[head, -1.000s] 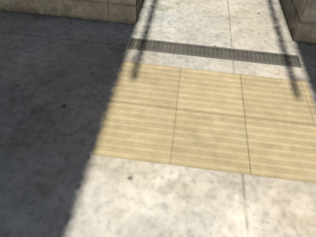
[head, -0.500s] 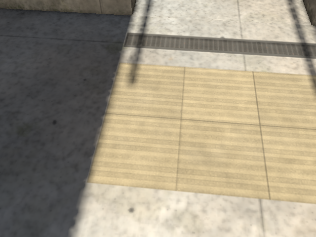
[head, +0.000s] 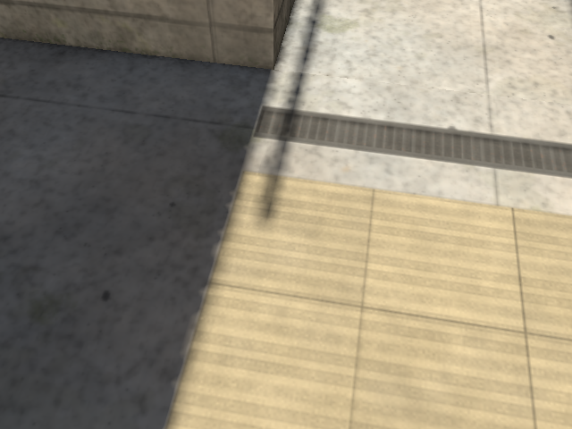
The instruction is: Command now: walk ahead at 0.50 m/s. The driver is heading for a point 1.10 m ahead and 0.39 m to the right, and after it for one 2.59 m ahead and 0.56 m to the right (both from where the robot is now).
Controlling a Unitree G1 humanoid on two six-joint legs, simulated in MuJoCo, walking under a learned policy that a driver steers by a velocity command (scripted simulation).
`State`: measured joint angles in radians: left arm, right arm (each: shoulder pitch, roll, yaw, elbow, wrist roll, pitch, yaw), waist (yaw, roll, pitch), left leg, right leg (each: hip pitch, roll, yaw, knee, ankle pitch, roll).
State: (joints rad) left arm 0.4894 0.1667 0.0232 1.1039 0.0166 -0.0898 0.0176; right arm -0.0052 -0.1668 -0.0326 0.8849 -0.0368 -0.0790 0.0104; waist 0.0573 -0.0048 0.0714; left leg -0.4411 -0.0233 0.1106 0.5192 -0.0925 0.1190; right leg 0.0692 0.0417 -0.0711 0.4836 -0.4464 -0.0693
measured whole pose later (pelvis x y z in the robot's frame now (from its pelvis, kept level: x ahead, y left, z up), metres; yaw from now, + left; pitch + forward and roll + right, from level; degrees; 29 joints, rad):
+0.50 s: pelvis +0.27 -0.01 +0.01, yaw +0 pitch +1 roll +1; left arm 0.00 0.17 0.03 0.87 0.02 -0.05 -0.02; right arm 0.48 -0.17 -0.04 1.08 -0.03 -0.09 -0.01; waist -0.07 -0.02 0.06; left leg 0.13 -0.07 0.08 0.21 -0.35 0.05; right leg -0.52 -0.03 -0.08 0.57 -0.11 -0.08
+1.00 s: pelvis +0.53 -0.03 +0.02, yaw -12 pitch +2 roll -1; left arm 0.47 0.20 0.07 0.98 0.02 -0.07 0.01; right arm -0.01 -0.21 -0.04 0.80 -0.03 -0.04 0.02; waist 0.11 0.04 0.03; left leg -0.60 0.06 -0.02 0.64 -0.05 -0.03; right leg -0.01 0.12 0.12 0.27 -0.29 -0.09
